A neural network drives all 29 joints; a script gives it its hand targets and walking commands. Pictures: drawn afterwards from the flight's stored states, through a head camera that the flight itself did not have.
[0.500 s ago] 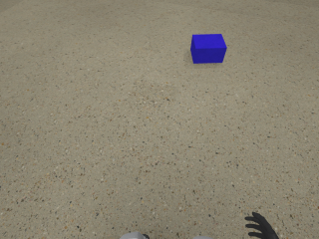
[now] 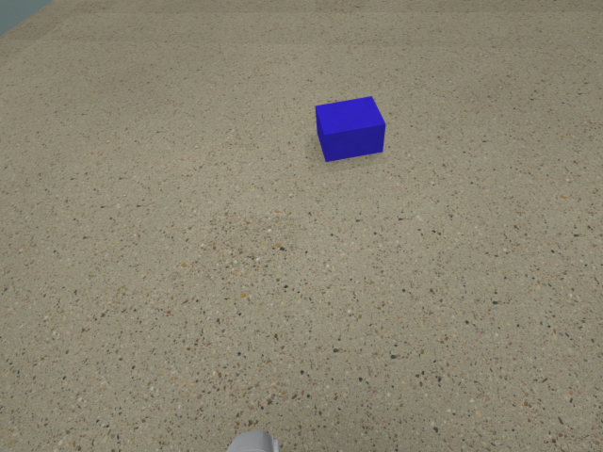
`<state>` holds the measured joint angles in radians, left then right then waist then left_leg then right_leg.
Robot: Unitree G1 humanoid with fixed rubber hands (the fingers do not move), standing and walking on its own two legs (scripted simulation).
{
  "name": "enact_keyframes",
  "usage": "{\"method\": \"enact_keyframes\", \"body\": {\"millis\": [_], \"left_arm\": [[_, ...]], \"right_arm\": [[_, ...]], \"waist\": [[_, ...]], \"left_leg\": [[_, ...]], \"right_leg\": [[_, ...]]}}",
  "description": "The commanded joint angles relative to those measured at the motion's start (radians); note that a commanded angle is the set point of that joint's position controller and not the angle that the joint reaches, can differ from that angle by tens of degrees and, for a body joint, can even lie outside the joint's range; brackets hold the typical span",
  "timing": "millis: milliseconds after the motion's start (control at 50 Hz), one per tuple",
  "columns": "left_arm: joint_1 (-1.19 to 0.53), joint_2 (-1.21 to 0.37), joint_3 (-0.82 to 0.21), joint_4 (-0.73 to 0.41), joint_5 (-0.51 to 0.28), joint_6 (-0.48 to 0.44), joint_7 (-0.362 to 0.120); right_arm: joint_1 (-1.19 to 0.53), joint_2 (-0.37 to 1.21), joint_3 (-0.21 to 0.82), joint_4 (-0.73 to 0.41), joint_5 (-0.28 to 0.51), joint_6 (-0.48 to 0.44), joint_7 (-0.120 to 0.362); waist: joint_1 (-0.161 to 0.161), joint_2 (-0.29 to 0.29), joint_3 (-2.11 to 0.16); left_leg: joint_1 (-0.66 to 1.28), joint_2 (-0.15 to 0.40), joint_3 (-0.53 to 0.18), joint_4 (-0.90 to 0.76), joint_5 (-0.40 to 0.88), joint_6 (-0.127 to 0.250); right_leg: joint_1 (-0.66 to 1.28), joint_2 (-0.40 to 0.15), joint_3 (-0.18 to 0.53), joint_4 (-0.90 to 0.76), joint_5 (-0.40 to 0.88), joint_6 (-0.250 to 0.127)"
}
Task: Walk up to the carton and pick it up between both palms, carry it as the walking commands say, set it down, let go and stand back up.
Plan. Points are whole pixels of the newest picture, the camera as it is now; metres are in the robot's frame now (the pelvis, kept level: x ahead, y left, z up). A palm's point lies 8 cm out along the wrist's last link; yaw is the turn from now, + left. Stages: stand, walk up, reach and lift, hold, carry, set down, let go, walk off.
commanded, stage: walk up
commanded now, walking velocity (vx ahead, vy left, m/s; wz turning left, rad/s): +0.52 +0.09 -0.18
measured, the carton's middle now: (348, 128) +1.61 -0.18 -0.69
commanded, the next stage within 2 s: none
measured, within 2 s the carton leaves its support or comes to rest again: neither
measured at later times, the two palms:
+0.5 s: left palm (153, 381) +0.26 +0.30 -0.16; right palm (454, 339) +0.29 -0.21 -0.12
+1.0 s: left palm (226, 229) +0.55 +0.20 -0.12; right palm (475, 252) +0.47 -0.31 -0.15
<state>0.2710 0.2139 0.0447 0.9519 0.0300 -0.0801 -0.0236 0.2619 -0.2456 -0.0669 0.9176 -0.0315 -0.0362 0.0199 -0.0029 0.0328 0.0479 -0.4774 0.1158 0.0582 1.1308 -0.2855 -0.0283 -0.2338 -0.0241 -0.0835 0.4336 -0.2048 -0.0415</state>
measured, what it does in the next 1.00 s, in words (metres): walks ahead: left foot, then right foot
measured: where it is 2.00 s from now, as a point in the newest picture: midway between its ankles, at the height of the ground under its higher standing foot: (340, 251)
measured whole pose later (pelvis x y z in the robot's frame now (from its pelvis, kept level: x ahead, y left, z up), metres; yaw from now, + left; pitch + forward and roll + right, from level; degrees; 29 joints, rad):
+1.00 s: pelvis +0.48 -0.05 -0.01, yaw -2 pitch +0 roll +1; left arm 0.19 0.21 0.05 1.00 0.03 -0.09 -0.02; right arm 0.32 -0.24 -0.07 1.02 -0.04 -0.05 0.01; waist -0.01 0.04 0.05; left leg -0.41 0.12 0.05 1.15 -0.34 0.00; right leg -0.31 -0.07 -0.14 0.50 -0.19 -0.01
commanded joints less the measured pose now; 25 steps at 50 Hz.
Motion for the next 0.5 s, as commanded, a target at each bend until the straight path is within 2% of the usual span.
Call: {"method": "enact_keyframes", "body": {"millis": [0,60,140,180,200,240,260,280,300,320,340,360,380,400,420,440,480], "left_arm": [[0.093,0.105,0.019,-0.012,-0.007,-0.025,0.011],[0.157,0.106,0.018,0.002,-0.010,-0.025,0.019],[0.207,0.102,0.017,0.028,-0.015,-0.023,0.026],[0.217,0.088,0.017,0.058,-0.016,-0.017,0.022],[0.228,0.093,0.021,0.071,-0.017,-0.012,0.021],[0.258,0.106,0.025,0.095,-0.015,-0.006,0.027],[0.259,0.120,0.026,0.103,-0.015,-0.004,0.030],[0.247,0.134,0.028,0.108,-0.018,-0.002,0.031],[0.237,0.133,0.025,0.113,-0.021,0.000,0.030],[0.234,0.099,0.013,0.112,-0.021,-0.001,0.029],[0.285,0.042,0.013,0.078,-0.021,0.000,0.028],[0.301,0.076,0.031,0.068,-0.004,0.007,0.029],[0.272,0.072,0.027,0.069,-0.006,0.009,0.026],[0.229,0.046,0.018,0.069,-0.012,0.010,0.021],[0.192,0.029,0.014,0.067,-0.014,0.017,0.014],[0.186,0.018,0.012,0.071,-0.010,0.029,0.007],[0.169,0.008,0.012,0.074,0.000,0.052,-0.006]], "right_arm": [[0.045,-0.036,-0.016,-0.019,-0.003,0.021,0.012],[-0.079,-0.024,-0.011,-0.040,-0.001,0.032,0.024],[-0.229,-0.003,0.007,-0.061,0.010,0.030,0.034],[-0.294,0.005,0.017,-0.082,0.020,0.020,0.035],[-0.308,0.001,0.014,-0.084,0.020,0.018,0.031],[-0.303,-0.012,0.010,-0.078,0.017,0.009,0.022],[-0.285,-0.021,0.009,-0.071,0.017,0.002,0.016],[-0.222,-0.036,0.005,-0.050,0.015,-0.008,0.009],[-0.089,-0.064,-0.005,0.000,0.009,-0.021,0.000],[0.093,-0.118,-0.025,0.069,0.001,-0.030,-0.012],[0.256,-0.297,-0.066,0.095,-0.016,-0.030,-0.036],[0.275,-0.322,-0.066,0.111,0.012,-0.019,-0.042],[0.158,-0.253,-0.045,0.095,0.011,-0.019,-0.037],[0.065,-0.167,-0.025,0.082,0.006,-0.024,-0.030],[0.022,-0.098,-0.010,0.076,0.007,-0.032,-0.026],[0.012,-0.062,-0.003,0.082,0.011,-0.039,-0.025],[0.064,-0.056,0.002,0.093,0.012,-0.052,-0.022]], "waist": [[-0.006,-0.159,-0.023],[0.022,-0.154,0.028],[0.050,-0.167,0.072],[0.050,-0.234,0.081],[0.057,-0.245,0.089],[0.063,-0.211,0.093],[0.053,-0.194,0.083],[0.019,-0.162,0.051],[-0.038,-0.096,-0.024],[-0.104,-0.035,-0.144],[-0.135,0.238,-0.266],[-0.101,0.200,-0.347],[-0.043,0.143,-0.249],[-0.013,0.080,-0.122],[0.002,0.053,-0.059],[0.011,0.087,-0.036],[0.015,0.111,-0.022]], "left_leg": [[-0.134,0.031,-0.030,-0.043,0.094,-0.017],[-0.188,0.025,-0.018,-0.135,0.171,-0.031],[-0.176,0.002,0.003,-0.336,0.239,-0.037],[-0.056,-0.021,0.044,-0.459,0.233,-0.026],[-0.014,-0.029,0.066,-0.485,0.206,-0.021],[0.013,-0.034,0.075,-0.527,0.166,-0.013],[0.040,-0.039,0.076,-0.558,0.149,-0.008],[0.121,-0.050,0.089,-0.607,0.150,-0.002],[0.300,-0.067,0.121,-0.653,0.143,0.006],[0.564,0.012,0.036,-0.618,0.118,0.024],[0.798,0.412,-0.543,-0.774,0.119,0.108],[0.759,0.482,-0.744,-0.854,0.191,0.147],[0.619,0.422,-0.635,-0.875,0.148,0.140],[0.487,0.345,-0.488,-0.880,0.129,0.130],[0.401,0.273,-0.351,-0.886,0.146,0.112],[0.343,0.225,-0.244,-0.897,0.172,0.095],[0.309,0.192,-0.152,-0.894,0.265,0.087]], "right_leg": [[0.156,-0.251,0.250,-0.219,0.283,-0.087],[0.163,-0.260,0.235,-0.262,0.239,-0.090],[0.181,-0.239,0.186,-0.295,0.189,-0.078],[0.131,-0.178,0.099,-0.306,0.128,-0.072],[0.113,-0.175,0.089,-0.298,0.127,-0.069],[0.147,-0.204,0.124,-0.256,0.194,-0.069],[0.173,-0.214,0.139,-0.216,0.270,-0.064],[0.179,-0.205,0.129,-0.127,0.367,-0.053],[0.134,-0.154,0.081,0.047,0.420,-0.037],[-0.024,-0.090,0.055,0.271,0.275,-0.017],[-0.351,0.053,0.040,0.618,-0.290,0.042],[-0.363,-0.005,0.164,0.819,-0.341,0.032],[-0.358,-0.044,0.189,0.843,-0.245,0.023],[-0.358,-0.073,0.177,0.822,-0.151,0.019],[-0.342,-0.101,0.165,0.792,-0.070,0.027],[-0.307,-0.111,0.151,0.765,-0.035,0.039],[-0.284,-0.103,0.115,0.730,0.009,0.058]]}}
